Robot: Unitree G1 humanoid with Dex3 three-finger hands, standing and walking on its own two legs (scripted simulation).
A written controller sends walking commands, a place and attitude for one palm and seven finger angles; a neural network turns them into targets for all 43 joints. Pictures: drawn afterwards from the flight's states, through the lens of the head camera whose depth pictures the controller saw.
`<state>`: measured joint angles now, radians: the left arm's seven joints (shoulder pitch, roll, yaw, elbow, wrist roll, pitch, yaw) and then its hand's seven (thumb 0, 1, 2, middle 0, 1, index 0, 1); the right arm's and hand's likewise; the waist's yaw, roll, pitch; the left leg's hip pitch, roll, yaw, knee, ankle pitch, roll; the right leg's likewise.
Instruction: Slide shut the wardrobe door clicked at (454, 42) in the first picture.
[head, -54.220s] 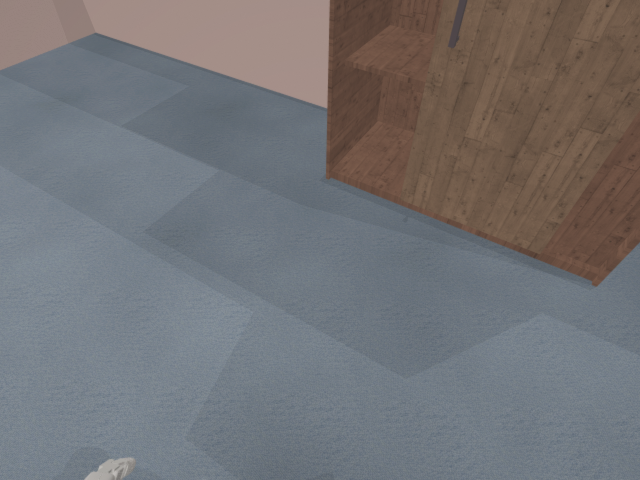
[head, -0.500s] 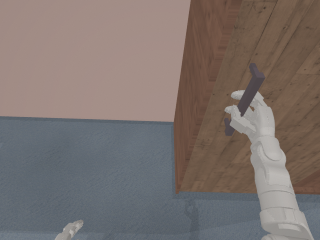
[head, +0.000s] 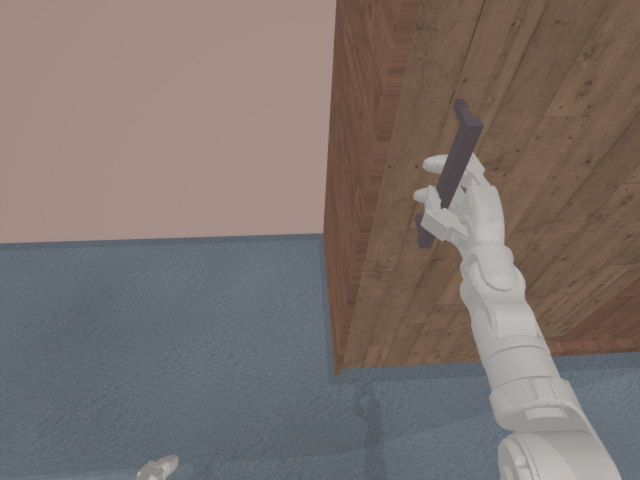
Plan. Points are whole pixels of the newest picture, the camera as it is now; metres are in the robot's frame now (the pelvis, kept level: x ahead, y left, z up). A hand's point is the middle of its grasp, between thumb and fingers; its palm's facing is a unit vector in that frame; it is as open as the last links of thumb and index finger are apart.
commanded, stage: step sideways, sliding the door along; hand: right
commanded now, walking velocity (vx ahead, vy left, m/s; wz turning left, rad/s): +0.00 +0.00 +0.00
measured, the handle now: (440, 182) +0.48 -0.13 +0.11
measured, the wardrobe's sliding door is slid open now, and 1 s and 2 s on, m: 0.00 0.00 0.00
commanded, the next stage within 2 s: none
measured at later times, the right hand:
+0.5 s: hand (420, 206) +0.43 -0.09 +0.11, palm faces +0.23 +0.96 -0.16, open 5.9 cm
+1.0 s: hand (415, 201) +0.44 -0.09 +0.11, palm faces +0.47 +0.87 -0.15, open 6.7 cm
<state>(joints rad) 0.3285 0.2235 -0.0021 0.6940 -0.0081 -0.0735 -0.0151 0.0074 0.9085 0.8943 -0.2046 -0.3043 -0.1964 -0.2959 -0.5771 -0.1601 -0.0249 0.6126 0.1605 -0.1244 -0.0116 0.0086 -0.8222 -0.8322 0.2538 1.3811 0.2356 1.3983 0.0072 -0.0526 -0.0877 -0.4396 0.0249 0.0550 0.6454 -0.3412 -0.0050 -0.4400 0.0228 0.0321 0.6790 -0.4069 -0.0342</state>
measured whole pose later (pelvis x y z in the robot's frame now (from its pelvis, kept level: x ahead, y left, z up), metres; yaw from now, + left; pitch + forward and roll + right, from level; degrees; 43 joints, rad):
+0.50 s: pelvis +0.00 +0.08 -0.01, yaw +3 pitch -2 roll +0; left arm 0.21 0.25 0.01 0.71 -0.05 0.01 0.09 0.01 0.91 0.89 -0.21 -0.30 -0.20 -0.30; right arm -0.65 -0.28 -0.13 0.70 0.13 -0.04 -0.15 0.00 -0.76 -0.86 0.38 1.36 0.24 1.40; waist -0.04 -0.08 0.15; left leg -0.34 -0.04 0.14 0.69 -0.32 0.10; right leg -0.37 -0.04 0.02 1.08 -0.56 0.01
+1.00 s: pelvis +0.06 +0.18 +0.00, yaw +4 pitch -3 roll +2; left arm 0.15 0.18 -0.01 0.56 -0.05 -0.10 0.00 0.01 0.90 0.89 -0.21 -0.30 -0.20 -0.30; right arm -0.41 -0.34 -0.28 0.31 0.14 -0.03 -0.19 0.00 -0.74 -0.88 0.44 1.34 0.09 1.40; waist -0.13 -0.07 0.25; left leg -0.33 0.03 0.10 0.56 -0.11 -0.01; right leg -0.17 -0.27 -0.06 0.65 -0.38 0.13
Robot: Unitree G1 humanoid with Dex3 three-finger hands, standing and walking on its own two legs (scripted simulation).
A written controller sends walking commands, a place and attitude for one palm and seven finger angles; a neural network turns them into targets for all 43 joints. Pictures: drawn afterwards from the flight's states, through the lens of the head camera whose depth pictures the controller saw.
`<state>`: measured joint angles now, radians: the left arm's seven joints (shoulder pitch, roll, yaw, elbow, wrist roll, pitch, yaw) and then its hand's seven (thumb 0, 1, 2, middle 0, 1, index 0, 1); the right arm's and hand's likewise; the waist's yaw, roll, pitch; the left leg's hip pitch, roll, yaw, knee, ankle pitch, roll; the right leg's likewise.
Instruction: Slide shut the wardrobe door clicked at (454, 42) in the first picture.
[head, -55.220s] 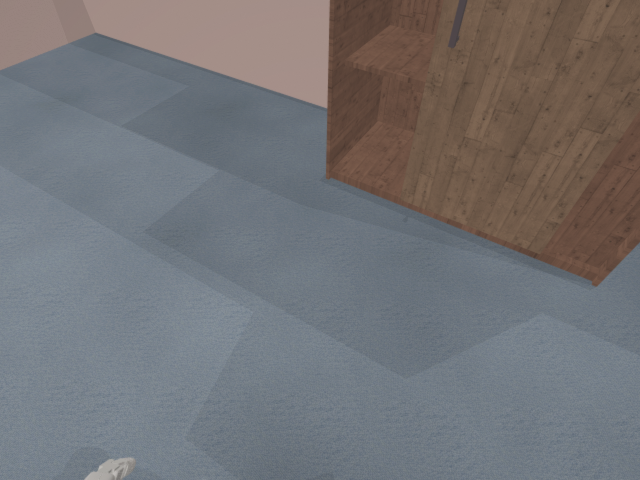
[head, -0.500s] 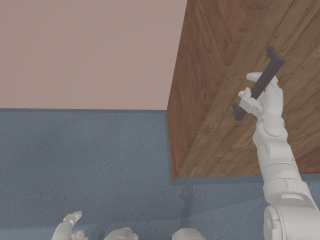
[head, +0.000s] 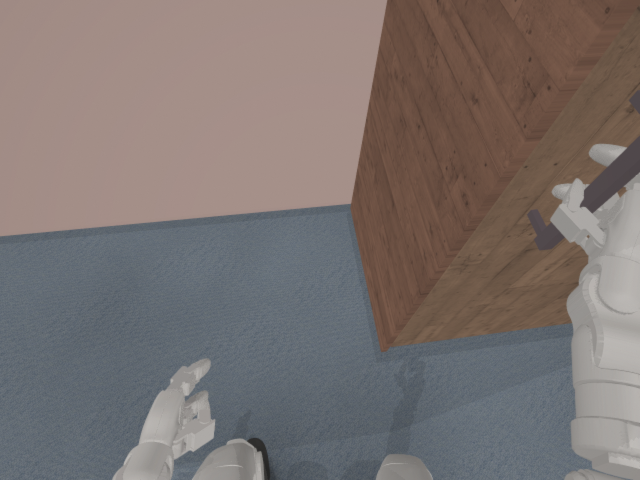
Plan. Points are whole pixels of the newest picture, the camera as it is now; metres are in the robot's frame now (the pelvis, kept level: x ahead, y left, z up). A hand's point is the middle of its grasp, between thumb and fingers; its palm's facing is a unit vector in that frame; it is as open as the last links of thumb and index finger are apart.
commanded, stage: step sideways, sliding the door along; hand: right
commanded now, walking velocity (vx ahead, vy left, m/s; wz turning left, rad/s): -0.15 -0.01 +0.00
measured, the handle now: (586, 183) +0.40 -0.34 +0.11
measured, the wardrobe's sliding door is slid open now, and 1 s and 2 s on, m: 0.00 0.00 0.00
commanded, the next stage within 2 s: stop walking and hold the door there in 1.74 s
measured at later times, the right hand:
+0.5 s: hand (562, 207) +0.36 -0.29 +0.11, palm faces +0.61 +0.79 -0.07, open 6.4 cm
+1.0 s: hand (580, 205) +0.36 -0.31 +0.12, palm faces +0.25 +0.96 -0.11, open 5.4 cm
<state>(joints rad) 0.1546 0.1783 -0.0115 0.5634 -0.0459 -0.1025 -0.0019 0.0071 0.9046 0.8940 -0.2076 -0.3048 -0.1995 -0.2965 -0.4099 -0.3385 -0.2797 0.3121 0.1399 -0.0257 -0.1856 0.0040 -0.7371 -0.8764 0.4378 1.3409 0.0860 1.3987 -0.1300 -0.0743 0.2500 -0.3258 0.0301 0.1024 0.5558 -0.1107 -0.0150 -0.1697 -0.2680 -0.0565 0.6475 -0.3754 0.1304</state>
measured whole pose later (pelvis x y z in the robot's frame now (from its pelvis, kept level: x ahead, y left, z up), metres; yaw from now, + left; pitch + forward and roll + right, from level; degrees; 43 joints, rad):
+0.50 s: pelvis +0.10 -0.03 +0.02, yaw -2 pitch +1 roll +5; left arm 0.22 0.18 -0.02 0.52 -0.01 -0.20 -0.02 0.01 0.91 0.89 -0.20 -0.30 -0.20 -0.30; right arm 0.09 -0.10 -0.20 -0.23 0.08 0.00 -0.28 0.02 -0.82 -0.85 0.22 1.30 0.08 1.40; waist -0.14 -0.07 0.14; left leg -0.38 0.00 0.15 0.71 -0.25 -0.01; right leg -0.07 -0.08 -0.12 0.48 -0.39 -0.02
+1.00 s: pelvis +0.19 -0.13 +0.03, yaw -5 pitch +0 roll +8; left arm 0.20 0.16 -0.05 0.43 0.00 -0.17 -0.02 0.01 0.91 0.89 -0.21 -0.30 -0.20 -0.30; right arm 0.58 -0.20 0.06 -0.49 -0.01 -0.15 -0.09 0.02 -0.75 -0.84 0.42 1.39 0.38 1.43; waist -0.10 -0.07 0.08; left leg -0.63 -0.06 0.21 1.04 -0.37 -0.04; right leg -0.04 -0.13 -0.21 0.40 -0.34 -0.02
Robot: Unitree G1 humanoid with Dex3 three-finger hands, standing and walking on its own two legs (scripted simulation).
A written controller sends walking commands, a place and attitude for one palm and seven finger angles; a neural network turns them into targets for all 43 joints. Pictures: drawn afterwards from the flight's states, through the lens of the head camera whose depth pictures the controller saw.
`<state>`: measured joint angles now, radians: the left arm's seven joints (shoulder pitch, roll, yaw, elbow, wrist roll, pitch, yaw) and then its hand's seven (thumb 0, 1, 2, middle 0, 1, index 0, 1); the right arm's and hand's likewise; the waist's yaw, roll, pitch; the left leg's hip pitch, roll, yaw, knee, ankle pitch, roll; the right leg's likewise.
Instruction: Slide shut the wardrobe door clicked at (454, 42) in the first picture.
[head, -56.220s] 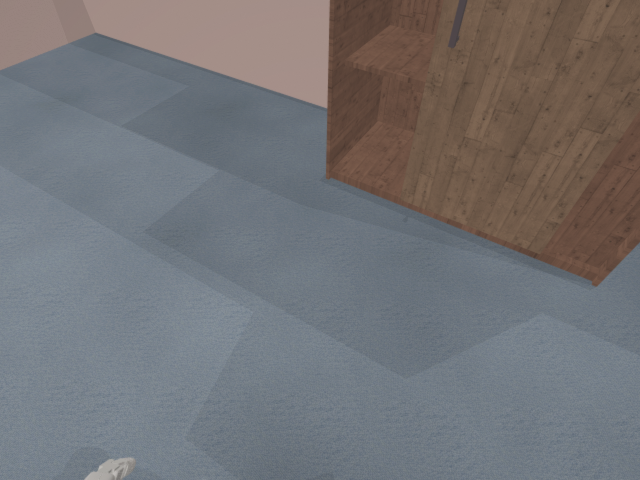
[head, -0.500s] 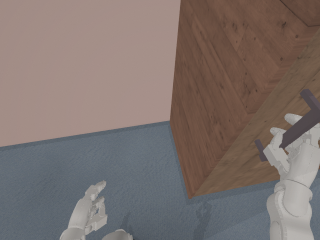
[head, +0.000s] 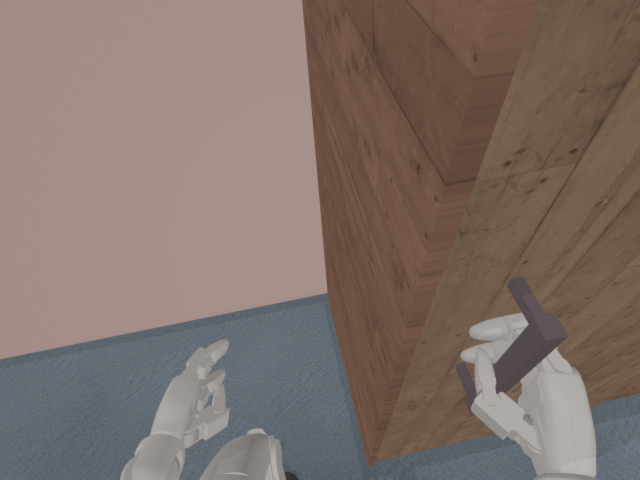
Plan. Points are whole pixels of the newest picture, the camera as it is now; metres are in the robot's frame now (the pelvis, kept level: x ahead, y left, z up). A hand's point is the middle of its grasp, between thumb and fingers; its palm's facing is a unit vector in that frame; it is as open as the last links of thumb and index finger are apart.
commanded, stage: step sideways, sliding the door along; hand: right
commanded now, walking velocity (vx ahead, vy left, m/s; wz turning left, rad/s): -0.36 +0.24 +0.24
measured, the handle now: (494, 357) +0.22 -0.19 +0.08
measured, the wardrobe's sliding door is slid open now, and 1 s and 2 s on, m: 0.00 0.00 0.00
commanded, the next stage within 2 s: stop walking and hold the door there in 0.74 s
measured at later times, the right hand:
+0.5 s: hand (476, 385) +0.19 -0.16 +0.08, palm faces +0.43 +0.88 -0.18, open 5.4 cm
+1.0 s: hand (482, 395) +0.18 -0.16 +0.08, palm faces +0.32 +0.90 -0.28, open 6.2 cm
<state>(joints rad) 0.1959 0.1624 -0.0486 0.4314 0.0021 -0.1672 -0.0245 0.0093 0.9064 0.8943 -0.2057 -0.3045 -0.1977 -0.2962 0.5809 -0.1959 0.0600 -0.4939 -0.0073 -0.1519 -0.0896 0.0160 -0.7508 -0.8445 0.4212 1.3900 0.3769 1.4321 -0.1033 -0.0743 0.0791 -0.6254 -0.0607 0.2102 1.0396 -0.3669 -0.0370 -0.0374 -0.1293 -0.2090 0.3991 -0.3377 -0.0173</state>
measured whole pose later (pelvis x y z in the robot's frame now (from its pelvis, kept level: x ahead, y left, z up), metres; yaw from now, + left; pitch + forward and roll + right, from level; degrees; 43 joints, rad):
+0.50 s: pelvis +0.00 +0.06 -0.04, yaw -2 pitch +0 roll +2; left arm 0.21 0.20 -0.05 0.53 0.02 -0.13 -0.03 0.01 0.90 0.89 -0.21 -0.30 -0.20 -0.30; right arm 0.49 -0.13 -0.17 -0.42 0.05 -0.13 -0.12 -0.01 -0.71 -0.84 0.45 1.40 0.41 1.45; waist -0.07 -0.05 0.02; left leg -0.33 -0.09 0.07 0.66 -0.33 0.02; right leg -0.23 -0.16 -0.31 0.78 -0.45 0.01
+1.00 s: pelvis -0.08 +0.07 -0.01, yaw +14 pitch -2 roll +5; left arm 0.21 0.17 0.00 0.54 0.00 -0.10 0.00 0.01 0.91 0.89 -0.21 -0.30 -0.20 -0.30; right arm 0.41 -0.28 -0.33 -0.27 0.05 -0.13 -0.19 0.00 -0.72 -0.75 0.45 1.40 0.23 1.47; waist -0.08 -0.03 0.07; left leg -0.55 -0.02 0.04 1.12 -0.38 -0.06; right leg -0.16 -0.20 -0.15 0.47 -0.28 0.04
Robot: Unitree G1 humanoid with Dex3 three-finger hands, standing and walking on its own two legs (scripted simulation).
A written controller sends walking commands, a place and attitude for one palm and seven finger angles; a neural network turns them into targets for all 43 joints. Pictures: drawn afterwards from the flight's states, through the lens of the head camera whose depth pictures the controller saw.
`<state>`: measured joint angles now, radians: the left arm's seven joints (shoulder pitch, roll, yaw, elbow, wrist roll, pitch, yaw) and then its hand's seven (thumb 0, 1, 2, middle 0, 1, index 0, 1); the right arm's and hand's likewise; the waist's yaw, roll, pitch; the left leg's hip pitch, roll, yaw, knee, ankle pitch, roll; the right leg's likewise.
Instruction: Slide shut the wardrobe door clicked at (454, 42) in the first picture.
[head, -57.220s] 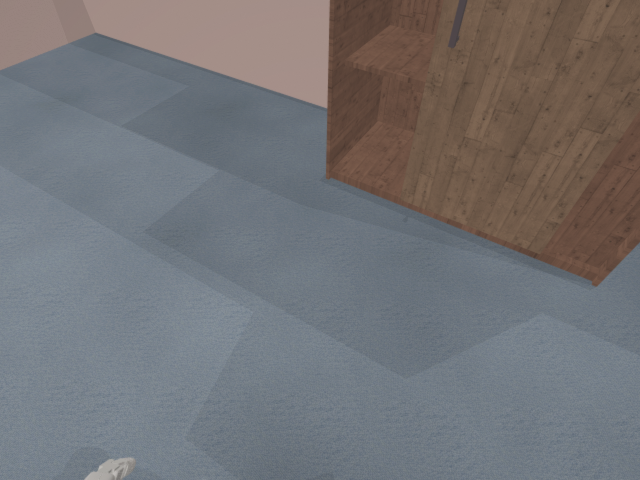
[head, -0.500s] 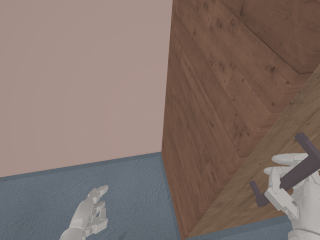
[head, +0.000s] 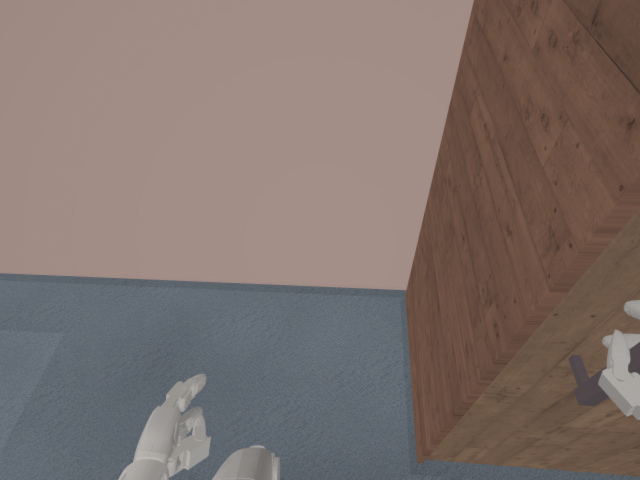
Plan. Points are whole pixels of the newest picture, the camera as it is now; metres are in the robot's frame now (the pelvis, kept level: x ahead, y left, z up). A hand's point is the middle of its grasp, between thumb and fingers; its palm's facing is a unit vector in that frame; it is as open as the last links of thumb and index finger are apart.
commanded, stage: stop walking and hold the door there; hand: right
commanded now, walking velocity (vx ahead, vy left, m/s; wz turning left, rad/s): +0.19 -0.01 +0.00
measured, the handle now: (629, 344) +0.23 -0.32 +0.08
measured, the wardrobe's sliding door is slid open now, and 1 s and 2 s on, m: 0.00 0.00 0.00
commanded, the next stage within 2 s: none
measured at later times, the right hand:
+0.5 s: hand (618, 371) +0.21 -0.30 +0.09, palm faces +0.56 +0.75 -0.35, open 6.0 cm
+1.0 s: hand (619, 372) +0.20 -0.30 +0.09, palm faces +0.55 +0.75 -0.37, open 5.8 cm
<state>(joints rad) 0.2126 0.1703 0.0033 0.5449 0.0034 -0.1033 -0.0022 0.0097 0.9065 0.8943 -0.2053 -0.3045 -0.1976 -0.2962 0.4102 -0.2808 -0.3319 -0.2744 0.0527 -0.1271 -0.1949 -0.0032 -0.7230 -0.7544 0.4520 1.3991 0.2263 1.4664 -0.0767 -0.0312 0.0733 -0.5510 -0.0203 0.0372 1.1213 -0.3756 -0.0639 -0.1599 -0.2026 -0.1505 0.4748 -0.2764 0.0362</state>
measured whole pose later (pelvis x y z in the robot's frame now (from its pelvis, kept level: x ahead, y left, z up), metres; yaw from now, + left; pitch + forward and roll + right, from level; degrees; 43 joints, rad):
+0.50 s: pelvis -0.05 +0.02 -0.02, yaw +6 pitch -4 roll +1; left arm 0.24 0.28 0.05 0.70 -0.02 -0.08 0.09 0.01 0.91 0.89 -0.20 -0.30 -0.19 -0.30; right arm 0.24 -0.37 -0.47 0.13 0.04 -0.16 -0.21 -0.06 -0.63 -0.79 0.45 1.40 0.36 1.40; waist 0.01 -0.04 -0.01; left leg -0.36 0.04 0.01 0.89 -0.43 -0.01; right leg -0.30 -0.02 -0.09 0.61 -0.26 -0.04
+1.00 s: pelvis -0.07 +0.03 -0.01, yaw +9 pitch -2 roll +0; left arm 0.24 0.30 0.03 0.72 -0.03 -0.09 0.09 0.01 0.91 0.89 -0.21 -0.30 -0.20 -0.30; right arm 0.16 -0.40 -0.48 0.24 0.05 -0.15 -0.20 -0.08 -0.64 -0.76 0.45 1.40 0.39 1.40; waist -0.04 -0.04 -0.02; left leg -0.20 0.00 0.08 0.52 -0.28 0.03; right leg -0.27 -0.03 -0.06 0.51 -0.21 -0.01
